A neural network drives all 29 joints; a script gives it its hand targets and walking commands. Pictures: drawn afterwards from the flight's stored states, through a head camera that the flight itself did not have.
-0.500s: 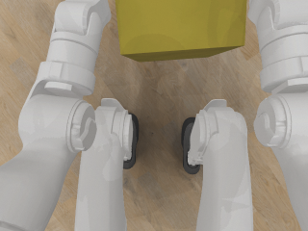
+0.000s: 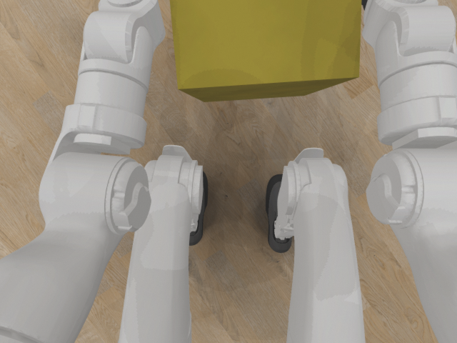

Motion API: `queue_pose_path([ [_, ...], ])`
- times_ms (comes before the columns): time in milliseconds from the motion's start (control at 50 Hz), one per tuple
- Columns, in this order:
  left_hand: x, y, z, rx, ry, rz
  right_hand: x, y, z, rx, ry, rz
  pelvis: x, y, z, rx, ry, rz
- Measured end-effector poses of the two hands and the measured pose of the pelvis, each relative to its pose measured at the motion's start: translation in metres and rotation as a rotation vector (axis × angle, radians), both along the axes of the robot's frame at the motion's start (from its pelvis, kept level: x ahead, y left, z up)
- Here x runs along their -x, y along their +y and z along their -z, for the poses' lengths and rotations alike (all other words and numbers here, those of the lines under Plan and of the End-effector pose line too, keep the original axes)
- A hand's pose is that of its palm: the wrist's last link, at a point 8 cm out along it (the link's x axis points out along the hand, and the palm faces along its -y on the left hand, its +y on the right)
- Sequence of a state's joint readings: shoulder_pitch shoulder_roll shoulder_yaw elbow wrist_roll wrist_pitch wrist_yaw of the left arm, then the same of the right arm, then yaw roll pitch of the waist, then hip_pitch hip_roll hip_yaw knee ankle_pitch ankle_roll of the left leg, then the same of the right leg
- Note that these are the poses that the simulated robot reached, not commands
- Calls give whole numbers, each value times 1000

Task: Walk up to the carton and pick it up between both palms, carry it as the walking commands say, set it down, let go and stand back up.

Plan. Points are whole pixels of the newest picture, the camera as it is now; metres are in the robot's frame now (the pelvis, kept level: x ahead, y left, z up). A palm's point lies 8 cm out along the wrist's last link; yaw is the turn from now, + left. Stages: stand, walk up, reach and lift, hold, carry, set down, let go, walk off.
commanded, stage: reach and lift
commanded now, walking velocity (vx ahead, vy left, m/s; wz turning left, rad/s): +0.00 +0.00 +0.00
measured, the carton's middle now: (255, 19) +0.55 -0.02 -0.15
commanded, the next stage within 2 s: none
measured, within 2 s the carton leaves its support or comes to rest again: neither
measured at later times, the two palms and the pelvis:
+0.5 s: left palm out of the picture +0.53 +0.14 +0.01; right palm out of the picture +0.54 -0.15 +0.00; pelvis -0.01 +0.00 +0.05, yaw +0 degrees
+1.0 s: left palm out of the picture +0.51 +0.15 +0.08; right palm out of the picture +0.52 -0.14 +0.07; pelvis -0.01 +0.00 +0.11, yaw +1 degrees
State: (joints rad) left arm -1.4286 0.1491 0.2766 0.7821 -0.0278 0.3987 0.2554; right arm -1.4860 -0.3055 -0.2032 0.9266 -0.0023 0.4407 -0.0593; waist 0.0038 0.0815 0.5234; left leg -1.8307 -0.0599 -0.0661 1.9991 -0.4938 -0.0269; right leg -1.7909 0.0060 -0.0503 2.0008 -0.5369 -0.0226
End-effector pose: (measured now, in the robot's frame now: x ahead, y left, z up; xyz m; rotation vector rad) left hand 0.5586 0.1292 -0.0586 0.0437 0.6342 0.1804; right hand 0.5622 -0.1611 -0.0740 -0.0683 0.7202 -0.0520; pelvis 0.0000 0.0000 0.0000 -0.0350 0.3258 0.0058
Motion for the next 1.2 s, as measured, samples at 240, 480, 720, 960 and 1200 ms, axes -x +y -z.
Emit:
queue_pose_path([
  [240,13,4,-33,-6,0,-3,10,5,-35,2,-2,-6,4,0,-26,2,-32,-3],
  [480,26,8,-67,-4,-5,-7,21,8,-69,0,-9,-8,8,1,-49,4,-74,-6],
  [720,37,12,-103,-1,-11,-12,30,13,-106,4,-16,-12,11,2,-74,6,-114,-10],
  [960,50,17,-135,-1,-8,-18,42,17,-138,4,-14,-18,13,2,-101,7,-152,-15],
  [1200,60,19,-172,-10,-7,-20,51,19,-174,2,-15,-23,13,1,-131,4,-191,-20],
])
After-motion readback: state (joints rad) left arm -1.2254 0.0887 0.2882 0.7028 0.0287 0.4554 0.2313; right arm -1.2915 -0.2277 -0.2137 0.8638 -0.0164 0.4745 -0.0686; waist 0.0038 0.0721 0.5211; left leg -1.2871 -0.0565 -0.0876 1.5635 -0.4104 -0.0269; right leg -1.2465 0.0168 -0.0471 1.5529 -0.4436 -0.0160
